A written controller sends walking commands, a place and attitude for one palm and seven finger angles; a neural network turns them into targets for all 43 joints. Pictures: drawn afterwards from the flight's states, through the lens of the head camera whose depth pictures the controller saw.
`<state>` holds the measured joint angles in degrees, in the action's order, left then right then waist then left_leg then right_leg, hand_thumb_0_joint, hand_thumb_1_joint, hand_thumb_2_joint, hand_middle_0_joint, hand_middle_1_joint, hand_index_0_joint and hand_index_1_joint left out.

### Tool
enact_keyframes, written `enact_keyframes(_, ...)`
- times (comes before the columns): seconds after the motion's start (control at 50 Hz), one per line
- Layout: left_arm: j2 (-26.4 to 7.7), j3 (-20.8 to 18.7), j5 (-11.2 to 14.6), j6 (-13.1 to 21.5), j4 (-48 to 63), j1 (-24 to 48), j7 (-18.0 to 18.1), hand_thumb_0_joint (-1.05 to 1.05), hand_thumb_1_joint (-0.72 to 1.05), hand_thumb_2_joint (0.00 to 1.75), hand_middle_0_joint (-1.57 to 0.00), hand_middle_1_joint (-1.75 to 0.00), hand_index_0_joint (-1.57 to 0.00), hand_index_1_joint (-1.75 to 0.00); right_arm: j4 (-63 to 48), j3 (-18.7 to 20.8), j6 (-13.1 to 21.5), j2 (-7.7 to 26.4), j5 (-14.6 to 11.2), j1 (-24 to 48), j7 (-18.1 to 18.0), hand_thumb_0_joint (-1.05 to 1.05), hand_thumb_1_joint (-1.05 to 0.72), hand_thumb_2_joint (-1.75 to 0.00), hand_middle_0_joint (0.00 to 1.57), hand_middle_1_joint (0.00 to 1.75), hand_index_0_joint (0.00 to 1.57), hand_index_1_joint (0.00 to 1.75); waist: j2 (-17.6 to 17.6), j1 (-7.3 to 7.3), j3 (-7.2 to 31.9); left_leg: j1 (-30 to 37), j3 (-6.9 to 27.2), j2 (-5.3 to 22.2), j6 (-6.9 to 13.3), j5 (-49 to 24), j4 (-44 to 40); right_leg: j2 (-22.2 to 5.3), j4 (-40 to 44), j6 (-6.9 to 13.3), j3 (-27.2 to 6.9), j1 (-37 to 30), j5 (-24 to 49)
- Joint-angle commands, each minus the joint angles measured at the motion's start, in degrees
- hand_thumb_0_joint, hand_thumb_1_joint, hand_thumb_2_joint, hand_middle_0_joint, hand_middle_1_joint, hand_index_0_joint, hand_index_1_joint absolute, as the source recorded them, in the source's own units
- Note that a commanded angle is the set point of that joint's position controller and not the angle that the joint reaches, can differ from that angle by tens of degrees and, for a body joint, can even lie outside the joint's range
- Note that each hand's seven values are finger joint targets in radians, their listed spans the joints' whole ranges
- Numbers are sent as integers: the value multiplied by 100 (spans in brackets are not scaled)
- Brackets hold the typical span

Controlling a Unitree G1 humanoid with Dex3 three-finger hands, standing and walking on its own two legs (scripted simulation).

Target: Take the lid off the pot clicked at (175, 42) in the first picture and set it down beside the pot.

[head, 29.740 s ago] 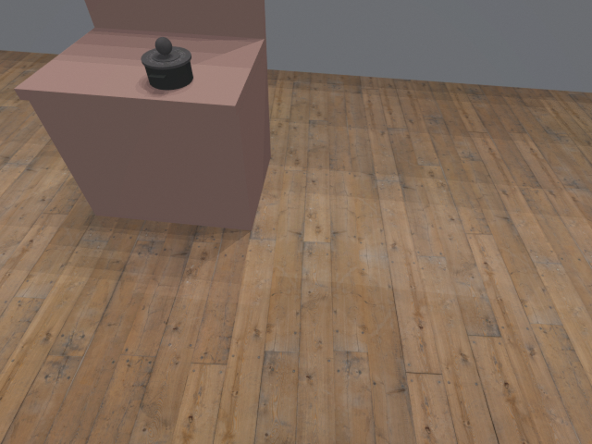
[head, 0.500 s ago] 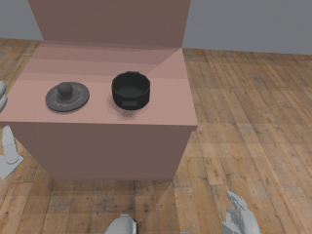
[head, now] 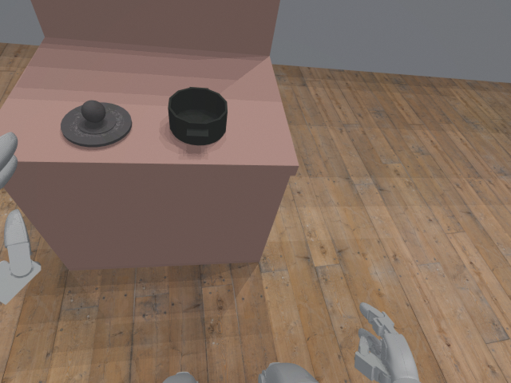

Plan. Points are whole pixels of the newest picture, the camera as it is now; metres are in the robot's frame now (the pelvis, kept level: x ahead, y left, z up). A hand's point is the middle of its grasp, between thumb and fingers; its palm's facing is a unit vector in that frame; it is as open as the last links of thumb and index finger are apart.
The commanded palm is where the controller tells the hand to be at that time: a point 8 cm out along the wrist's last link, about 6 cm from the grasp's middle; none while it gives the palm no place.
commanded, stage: stop stepping back and stand still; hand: left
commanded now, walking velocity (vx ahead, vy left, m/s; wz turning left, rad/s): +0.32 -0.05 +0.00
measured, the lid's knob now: (93, 111) +0.71 +0.37 -0.06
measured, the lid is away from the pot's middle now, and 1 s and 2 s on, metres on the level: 0.25 0.25 0.25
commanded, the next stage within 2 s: let the arm hang, fingers relaxed in 1.82 s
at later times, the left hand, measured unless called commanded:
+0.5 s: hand out of the picture +0.11 +0.27 +0.19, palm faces +0.32 -0.85 -0.42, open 7.4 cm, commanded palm +0.03 +0.32 +0.19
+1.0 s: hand out of the picture +0.02 +0.13 -0.15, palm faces -0.10 -1.00 +0.00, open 7.4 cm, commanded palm none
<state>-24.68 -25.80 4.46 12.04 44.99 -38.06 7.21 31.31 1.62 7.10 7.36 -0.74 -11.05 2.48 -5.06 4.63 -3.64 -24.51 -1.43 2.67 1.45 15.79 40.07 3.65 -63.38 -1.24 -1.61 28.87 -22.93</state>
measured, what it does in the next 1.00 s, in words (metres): steps on the spot: right foot, then left foot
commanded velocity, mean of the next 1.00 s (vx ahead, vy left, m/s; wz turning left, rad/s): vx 0.14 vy -0.04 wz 0.00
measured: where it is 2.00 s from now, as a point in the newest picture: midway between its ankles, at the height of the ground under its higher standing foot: outside the picture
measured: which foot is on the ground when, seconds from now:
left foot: down 0.00-0.12, up 0.14-0.32, down 0.34-1.00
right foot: up 0.00-0.06, down 0.08-0.34, up 0.36-1.00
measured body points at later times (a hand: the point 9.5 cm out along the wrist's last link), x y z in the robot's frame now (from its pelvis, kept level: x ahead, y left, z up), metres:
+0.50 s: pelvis -0.09 +0.04 +0.00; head -0.08 +0.09 +0.45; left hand +0.08 +0.32 +0.21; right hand +0.06 -0.19 -0.05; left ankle -0.12 +0.09 -0.72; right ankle -0.09 -0.08 -0.66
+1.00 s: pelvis -0.09 +0.01 +0.02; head -0.05 +0.05 +0.46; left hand +0.02 +0.18 -0.14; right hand -0.15 -0.25 -0.10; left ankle -0.12 +0.09 -0.72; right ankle -0.04 -0.14 -0.69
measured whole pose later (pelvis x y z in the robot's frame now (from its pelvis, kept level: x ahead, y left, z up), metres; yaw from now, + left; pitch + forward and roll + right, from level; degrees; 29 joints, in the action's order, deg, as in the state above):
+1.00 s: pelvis -0.09 +0.01 +0.02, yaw +3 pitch +2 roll -1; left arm -5.9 1.1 -1.9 -3.4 -46.1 -10.7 -1.8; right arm 51.6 2.0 1.4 11.4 1.7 -26.8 -2.0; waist -3.8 6.1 -3.0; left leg -13.6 -0.7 -1.6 3.4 17.7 29.4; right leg -2.0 -43.9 -1.5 -0.7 27.2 -19.7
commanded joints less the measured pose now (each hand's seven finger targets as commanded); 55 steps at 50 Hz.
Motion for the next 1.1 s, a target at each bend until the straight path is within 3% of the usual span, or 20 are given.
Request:
enact_keyframes(0.0, -925, -874, -81, 463, 875, -365, 156, 0, 90, 90, -20, -30, -20, -30, -751, 225, 92, 897, -14, 187, -154, 0, -90, -90, 20, 30, 20, 30, 2016, -299, 692, -373, 1436, 1001, 517, 1478, -1330, -267, 1818, 121, 297, -1188, 156)
enact_keyframes(0.08, -1080, -868, -69, 511, -265, 443, -73, 0, 90, 90, -20, -30, -20, -30, -801, 284, -12, 1004, -177, -3, -304, 0, -90, -90, 20, 30, 20, 30, 80, -291, 785, -498, 97, -104, 101, 1683, 1063, -570, 3825, 407, 564, -1879, 646)
enact_keyframes(0.12, -1011, -517, -49, 441, -337, 728, -131, 0, 90, 90, -20, -30, -20, -30, -1010, 489, -135, 1215, -300, 44, -222, 0, -90, -90, 20, 30, 20, 30, -2180, -320, 644, -513, 224, -611, -86, 895, 4418, -2104, 4549, 1280, -1895, -666, 1920)
enact_keyframes(0.16, -1107, -665, -45, 394, -393, 560, -180, 0, 90, 90, -20, -30, -20, -30, -1011, 339, -221, 1073, -263, 248, -213, 0, -90, -90, 20, 30, 20, 30, -775, -306, -41, -677, 902, -132, 20, 745, 5145, -2258, 4512, 1504, -1877, 485, 437)
enact_keyframes(0.2, -869, -318, -217, 464, -103, 762, -214, 0, 90, 90, -20, -30, -20, -30, -882, 166, -230, 977, -199, 336, -198, 0, -90, -90, 20, 30, 20, 30, 97, -244, 23, -771, 568, -11, 75, 718, 4182, -2021, 4201, 1259, -1157, 67, 712)
enact_keyframes(0.26, -1044, -344, -304, 602, 816, 986, -27, 0, 90, 90, -20, -30, -20, -30, -795, 161, 134, 979, -235, 376, -334, 0, -90, -90, 20, 30, 20, 30, 166, -330, 323, -22, 494, 193, 271, 1064, 762, -1911, 3246, 1098, -949, -711, 1533)
enact_keyframes(0.3, -1018, -497, -319, 733, 1188, 665, 185, 0, 90, 90, -20, -30, -20, -30, -825, 142, 392, 883, -142, 216, -460, 0, -90, -90, 20, 30, 20, 30, 1606, -402, 845, 1170, -57, -93, 216, -767, -2573, -778, 1137, 677, 90, -1151, 1665)
enact_keyframes(0.34, -1095, -595, -266, 901, 1410, 622, 327, 0, 90, 90, -20, -30, -20, -30, -811, 155, 576, 731, -13, 177, -494, 0, -90, -90, 20, 30, 20, 30, 2697, -284, 894, 2567, 811, 801, 419, -3778, -1920, 109, -465, 352, 602, 636, -1057)
enact_keyframes(0.36, -1237, -706, -257, 879, 1177, 730, 312, 0, 90, 90, -20, -30, -20, -30, -627, 142, 601, 862, 184, 103, -428, 0, -90, -90, 20, 30, 20, 30, 2942, -76, 749, 2184, 1882, 930, 253, -3596, -1435, -87, -481, 304, 297, 1011, -1221)
enact_keyframes(0.38, -1246, -785, -282, 864, 1019, 772, 284, 0, 90, 90, -20, -30, -20, -30, -545, 175, 554, 843, 164, 137, -340, 0, -90, -90, 20, 30, 20, 30, 2340, -63, 261, 1584, 2464, 1205, 381, -3011, -1539, -193, -540, 300, 19, 1005, -907)
enact_keyframes(0.42, -1010, -712, -223, 829, 582, 397, 195, 0, 90, 90, -20, -30, -20, -30, -386, 245, 401, 984, -25, 5, -232, 0, -90, -90, 20, 30, 20, 30, 1152, -156, 187, 1240, 2134, 1279, 792, -2037, -1478, -247, -240, 304, 37, 795, -344)
enact_keyframes(0.6, -670, -437, -80, 578, 105, -45, -10, 0, 90, 90, -20, -30, -20, -30, -619, 253, 94, 1100, -17, -6, -320, 0, -90, -90, 20, 30, 20, 30, 1238, -115, 362, 1408, 1559, 1134, 211, -1498, -1964, -229, 1715, 272, 718, 26, 171)
enact_keyframes(0.62, 979, 1747, -898, -586, -4127, 1648, -439, 0, 90, 90, -20, -30, -20, -30, 302, 461, 150, 1456, 179, -330, -201, 0, -90, -90, 20, 30, 20, 30, 1298, 569, -199, 1224, 1686, 1094, 440, -2526, -1186, -607, 1090, 205, 493, 863, -181)
enact_keyframes(0.7, 1217, 2045, -817, -1266, -5114, 2630, -717, 0, 90, 90, -20, -30, -20, -30, 475, 465, -441, 1455, 410, -1560, -366, 0, -90, -90, 20, 30, 20, 30, -369, 401, 657, 2773, 2386, 1323, 838, -2796, -1473, -458, -317, 27, -16, 2026, -428)
enact_keyframes(0.84, 712, 2190, -680, -1392, -7531, 3350, -891, 0, 90, 90, -20, -30, -20, -30, 1109, 301, -350, 1426, 291, -1111, -507, 0, -90, -90, 20, 30, 20, 30, 1239, -156, 309, 1535, 2252, 1097, 1106, 591, -2605, -745, -276, -141, -437, 1497, 471)
enact_keyframes(0.9, 979, 2412, -643, -1302, -8159, 3541, -909, 0, 90, 90, -20, -30, -20, -30, 1544, 252, -388, 1339, 276, -1545, -487, 0, -90, -90, 20, 30, 20, 30, 1691, 10, 248, 1254, 1541, 783, 890, -13, -2452, -600, 1666, -66, 182, 198, 43)
enact_keyframes(0.96, 1266, 2396, -579, -1188, -8768, 2850, -830, 0, 90, 90, -20, -30, -20, -30, 1842, 207, -481, 1124, 228, -1649, -483, 0, -90, -90, 20, 30, 20, 30, 1647, -273, 456, 820, 1014, 476, 647, -791, -1837, -149, 2909, 13, 570, -1389, 632)
enact_keyframes(1.0, 1005, 2325, -548, -1094, -9126, 2389, -721, 0, 90, 90, -20, -30, -20, -30, 1994, 151, -505, 793, 154, -1790, -456, 0, -90, -90, 20, 30, 20, 30, 1189, -467, 652, 41, 645, 89, 329, -332, -1100, -653, 3667, 249, -260, -2879, 1130)
enact_keyframes(1.04, 407, 2226, -563, -1043, -9420, 2009, -578, 0, 90, 90, -20, -30, -20, -30, 1972, 151, -547, 523, 108, -1857, -403, 0, -90, -90, 20, 30, 20, 30, -23, -517, 593, -656, 6, -504, -50, 1467, 170, -2286, 4421, 990, -2274, -3049, 1348)
enact_keyframes(1.08, 615, 2193, -563, -1058, -9491, 2513, -520, 0, 90, 90, -20, -30, -20, -30, 2167, 226, -636, 593, 140, -1814, -383, 0, -90, -90, 20, 30, 20, 30, -687, -408, 367, -499, 286, -194, -33, 1423, 992, -1991, 4706, 1241, -2055, -2324, 885)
